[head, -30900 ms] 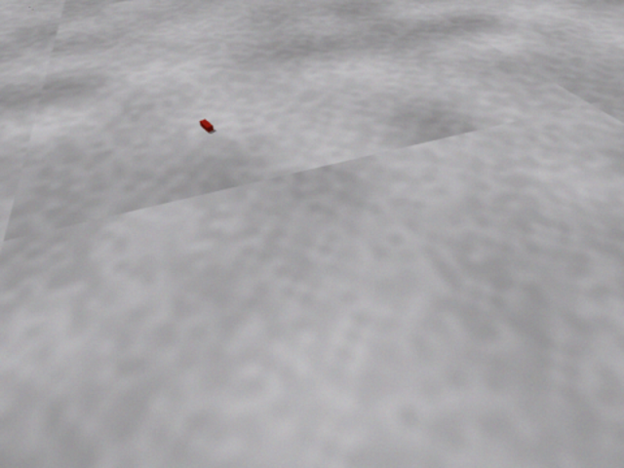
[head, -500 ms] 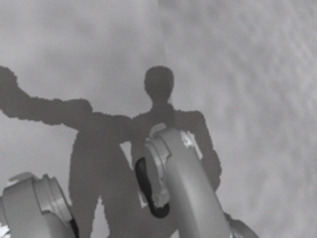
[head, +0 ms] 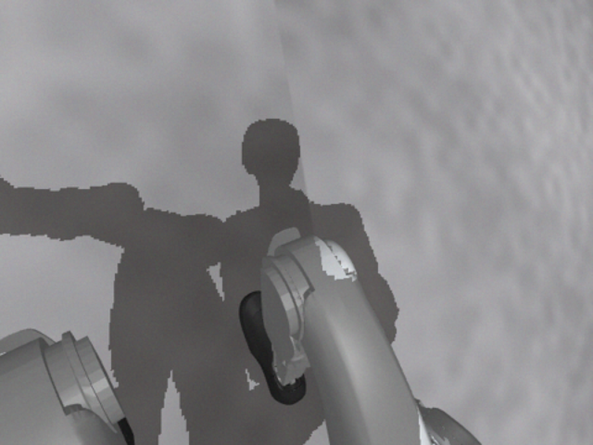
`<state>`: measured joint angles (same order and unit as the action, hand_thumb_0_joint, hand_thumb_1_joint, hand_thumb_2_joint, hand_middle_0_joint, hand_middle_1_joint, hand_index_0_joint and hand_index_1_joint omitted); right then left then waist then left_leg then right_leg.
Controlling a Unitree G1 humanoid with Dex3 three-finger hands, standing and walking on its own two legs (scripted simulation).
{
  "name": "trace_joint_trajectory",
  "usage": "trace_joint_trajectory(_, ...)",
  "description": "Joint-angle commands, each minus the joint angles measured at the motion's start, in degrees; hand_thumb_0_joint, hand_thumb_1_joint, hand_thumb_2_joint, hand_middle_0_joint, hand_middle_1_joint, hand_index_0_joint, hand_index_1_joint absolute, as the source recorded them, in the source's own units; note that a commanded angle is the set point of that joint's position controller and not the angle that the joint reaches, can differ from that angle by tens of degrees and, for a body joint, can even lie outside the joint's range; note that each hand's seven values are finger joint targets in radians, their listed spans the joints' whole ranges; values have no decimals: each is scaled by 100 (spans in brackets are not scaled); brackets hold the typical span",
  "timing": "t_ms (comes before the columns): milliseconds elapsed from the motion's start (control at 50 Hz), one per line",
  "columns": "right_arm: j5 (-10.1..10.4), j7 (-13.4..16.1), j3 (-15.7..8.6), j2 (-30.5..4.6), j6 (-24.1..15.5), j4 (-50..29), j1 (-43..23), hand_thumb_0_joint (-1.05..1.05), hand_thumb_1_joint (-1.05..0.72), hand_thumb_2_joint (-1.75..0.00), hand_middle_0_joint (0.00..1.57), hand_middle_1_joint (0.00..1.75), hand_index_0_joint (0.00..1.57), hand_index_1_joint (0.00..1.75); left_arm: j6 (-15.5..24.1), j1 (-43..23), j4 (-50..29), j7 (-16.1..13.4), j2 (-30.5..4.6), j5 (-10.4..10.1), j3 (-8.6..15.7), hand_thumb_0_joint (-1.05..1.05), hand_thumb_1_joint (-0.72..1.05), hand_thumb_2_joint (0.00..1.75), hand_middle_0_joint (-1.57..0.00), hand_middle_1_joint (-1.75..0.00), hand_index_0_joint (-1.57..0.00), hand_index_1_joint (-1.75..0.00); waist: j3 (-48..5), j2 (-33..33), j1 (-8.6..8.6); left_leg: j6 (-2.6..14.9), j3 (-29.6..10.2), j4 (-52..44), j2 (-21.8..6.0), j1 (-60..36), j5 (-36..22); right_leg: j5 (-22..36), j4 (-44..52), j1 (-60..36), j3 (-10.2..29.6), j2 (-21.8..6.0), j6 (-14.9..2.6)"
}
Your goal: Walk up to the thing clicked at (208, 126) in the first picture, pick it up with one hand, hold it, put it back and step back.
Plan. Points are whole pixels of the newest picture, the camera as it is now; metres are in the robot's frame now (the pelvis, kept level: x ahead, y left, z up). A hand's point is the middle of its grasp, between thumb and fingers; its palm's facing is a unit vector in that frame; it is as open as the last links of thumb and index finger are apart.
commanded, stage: rest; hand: left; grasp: from above
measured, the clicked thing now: out of the picture +0.48 +0.33 -0.28
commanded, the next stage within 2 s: open in 0.32 s
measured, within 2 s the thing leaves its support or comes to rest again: neither
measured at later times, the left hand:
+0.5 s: hand out of the picture +0.47 +0.32 -0.25, palm faces -0.44 -0.17 -0.88, open 6.6 cm
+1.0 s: hand out of the picture +0.47 +0.32 -0.25, palm faces -0.44 -0.16 -0.88, open 10.7 cm
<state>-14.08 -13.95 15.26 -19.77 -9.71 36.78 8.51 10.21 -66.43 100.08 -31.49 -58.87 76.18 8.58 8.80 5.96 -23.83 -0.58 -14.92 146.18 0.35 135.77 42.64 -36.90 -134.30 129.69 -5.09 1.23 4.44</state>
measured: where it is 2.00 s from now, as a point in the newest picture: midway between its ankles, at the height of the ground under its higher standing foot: (207, 416)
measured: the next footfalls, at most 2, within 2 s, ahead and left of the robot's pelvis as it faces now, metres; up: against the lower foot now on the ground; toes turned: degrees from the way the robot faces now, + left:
none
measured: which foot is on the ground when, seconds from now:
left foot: down 0.00-1.00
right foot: down 0.00-1.00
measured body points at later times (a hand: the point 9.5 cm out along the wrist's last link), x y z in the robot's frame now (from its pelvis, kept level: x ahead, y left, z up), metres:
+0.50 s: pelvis +0.00 +0.00 +0.00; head +0.29 +0.13 +0.32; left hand +0.49 +0.32 -0.20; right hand +0.03 -0.25 -0.05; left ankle +0.05 +0.12 -0.27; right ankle +0.12 -0.14 -0.27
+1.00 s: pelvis +0.00 +0.00 +0.01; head +0.29 +0.13 +0.32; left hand +0.49 +0.32 -0.20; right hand +0.03 -0.25 -0.04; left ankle +0.05 +0.12 -0.27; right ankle +0.12 -0.14 -0.27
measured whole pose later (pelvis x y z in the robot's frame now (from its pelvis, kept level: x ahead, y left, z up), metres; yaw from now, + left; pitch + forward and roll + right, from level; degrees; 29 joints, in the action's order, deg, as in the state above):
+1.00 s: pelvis +0.00 +0.00 +0.01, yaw -1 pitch +30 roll -17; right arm -13.9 -14.2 18.8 -20.9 -12.0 35.3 7.6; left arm 9.7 -67.3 101.4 -33.1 -62.0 73.6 6.0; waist 11.4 7.5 -25.2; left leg -0.5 -16.3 145.8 -0.2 134.6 42.6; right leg -35.9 -132.6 128.1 -6.4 1.7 5.1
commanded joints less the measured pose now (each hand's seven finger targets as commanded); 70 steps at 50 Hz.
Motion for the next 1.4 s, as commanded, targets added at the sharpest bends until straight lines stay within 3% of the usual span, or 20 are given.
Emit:
trace_joint_trajectory(0,-53,54,-500,-1882,-22,124,1179,0,-90,-90,20,30,20,30,42,-1570,-574,-361,-1219,-6,-24,0,93,15,-124,-17,-127,-14,-3707,-3167,-365,48,658,-1606,-184,-3120,-1683,1614,848,-1980,-1017,211,-525)
trace_joint_trajectory(220,-52,-10,-409,-2015,-200,96,1087,0,-90,-90,20,30,20,30,2,-1655,-595,-452,-1503,-41,43,0,91,12,-122,-16,-125,-12,-3630,-3322,-394,14,557,-1598,-219,-3211,-1699,1617,815,-1973,-1036,202,-509)
trace_joint_trajectory(260,-66,-24,-372,-1967,-198,71,1093,0,-90,-90,20,30,20,30,-34,-1471,-431,-449,-1356,-36,-32,0,90,15,-122,-17,-125,-14,-3659,-3260,-420,9,562,-1563,-230,-3279,-1844,1740,804,-2067,-1053,229,-504)
trace_joint_trajectory(400,-38,-19,-325,-2071,-256,52,1007,0,-90,-90,20,30,20,30,-26,-1540,-230,-439,-1415,-147,-98,0,91,13,-122,-17,-125,-14,-3314,-3092,-481,38,525,-1583,-227,-2919,-1466,1461,856,-1939,-1067,216,-502)
trace_joint_trajectory(480,-69,-40,-261,-2024,-265,-2,1044,0,-89,-90,20,30,20,30,-12,-1503,-303,-406,-1415,-158,-149,0,59,14,-90,-23,-93,-20,-3395,-3034,-511,56,550,-1568,-226,-2989,-1551,1572,921,-2174,-1066,245,-479)
trace_joint_trajectory(540,-51,-2,-278,-2082,-252,23,1037,0,-89,-90,20,30,20,30,-2,-1482,-313,-425,-1508,-196,-156,0,35,25,-79,-31,-82,-29,-3448,-3102,-497,51,573,-1605,-228,-3007,-1535,1567,974,-2249,-1028,258,-486)
trace_joint_trajectory(620,-27,11,-223,-2048,-239,21,1027,0,-89,-90,20,30,20,30,43,-1556,-456,-434,-1559,-219,-125,0,20,37,-70,-37,-71,-37,-3450,-3129,-475,11,475,-1672,-259,-3039,-1519,1541,946,-2149,-1077,231,-496)
trace_joint_trajectory(780,-21,11,-233,-2078,-270,36,1073,0,-89,-90,20,30,20,30,-8,-1423,-387,-364,-1394,-316,-292,0,4,51,-56,-52,-57,-51,-3349,-3166,-574,39,553,-1601,-266,-3062,-1639,1667,1022,-2264,-1050,236,-471)
trace_joint_trajectory(860,19,54,-272,-2120,-234,-34,1033,0,-89,-90,20,30,20,30,-16,-1442,-490,-374,-1550,-324,-252,0,-6,59,-48,-59,-48,-59,-3438,-3110,-475,40,541,-1670,-261,-3032,-1491,1545,1076,-2315,-1040,256,-494)
trace_joint_trajectory(880,20,54,-229,-2063,-218,-11,1066,0,-89,-90,20,30,20,30,-1,-1509,-716,-402,-1674,-309,-109,0,-8,61,-46,-61,-46,-61,-3681,-3304,-393,-12,473,-1705,-289,-3288,-1722,1675,1003,-2254,-1083,227,-505)
trace_joint_trajectory(920,12,59,-262,-2068,-222,-31,1018,0,-89,-90,20,30,20,30,-29,-1362,-367,-378,-1419,-323,-309,0,-11,63,-43,-64,-44,-64,-3412,-3100,-513,33,536,-1665,-266,-3048,-1591,1653,1048,-2341,-1054,261,-495)
trace_joint_trajectory(980,12,38,-226,-2047,-211,47,1122,0,-89,-90,20,30,20,30,-24,-1618,-735,-389,-1555,-320,-157,0,-14,66,-40,-67,-41,-67,-3536,-3386,-503,-9,503,-1669,-286,-3256,-1845,1775,1013,-2235,-1063,214,-492)
trace_joint_trajectory(1020,25,31,-169,-1997,-227,16,990,0,-89,-90,20,30,20,30,-55,-1361,-362,-342,-1409,-329,-293,0,-17,68,-38,-69,-38,-69,-3246,-3106,-537,9,494,-1651,-287,-3091,-1630,1627,1024,-2157,-1073,226,-484)
trace_joint_trajectory(1040,32,44,-209,-2068,-204,18,1079,0,-89,-90,20,30,20,30,-18,-1560,-681,-388,-1615,-311,-151,0,-18,70,-36,-71,-36,-71,-3479,-3344,-517,-18,458,-1718,-296,-3213,-1751,1707,1042,-2212,-1074,223,-493)
trace_joint_trajectory(1120,16,41,-212,-2038,-170,-4,1062,0,-89,-90,20,30,20,30,-32,-1446,-485,-354,-1410,-285,-283,0,-21,72,-33,-75,-33,-74,-3320,-3253,-545,-17,459,-1749,-293,-3171,-1670,1664,1014,-2151,-1078,227,-500)
trace_joint_trajectory(1140,12,41,-185,-2008,-163,36,1055,0,-89,-90,20,30,20,30,-1,-1637,-759,-379,-1593,-301,-141,0,-22,73,-31,-77,-32,-76,-3556,-3499,-457,-57,421,-1769,-312,-3380,-1835,1716,981,-2115,-1088,203,-514)
trace_joint_trajectory(1220,-4,19,-136,-1983,-165,-25,1030,0,-89,-90,20,30,20,30,-27,-1365,-348,-326,-1318,-296,-338,0,-25,75,-28,-80,-29,-79,-3264,-3125,-610,0,461,-1704,-285,-3104,-1731,1721,1034,-2214,-1080,229,-483)
trace_joint_trajectory(1260,1,28,-130,-1995,-198,21,987,0,-89,-90,20,30,20,30,-3,-1475,-401,-315,-1382,-338,-352,0,-27,77,-26,-83,-27,-82,-3234,-3201,-574,-6,483,-1687,-288,-3105,-1618,1619,1032,-2151,-1054,220,-490)
trace_joint_trajectory(1280,7,34,-120,-2031,-193,18,1034,0,-89,-90,20,30,20,30,37,-1675,-735,-336,-1582,-327,-213,0,-27,78,-26,-82,-27,-82,-3426,-3298,-531,-26,429,-1687,-302,-3222,-1724,1657,1016,-2115,-1073,194,-499)
trace_joint_trajectory(1380,-40,17,-59,-1966,-191,-8,973,0,-88,-90,20,30,20,30,11,-1314,-149,-315,-1261,-304,-410,0,-28,78,-24,-85,-25,-84,-3076,-3040,-633,8,462,-1641,-284,-2988,-1558,1578,1024,-2081,-1089,200,-469)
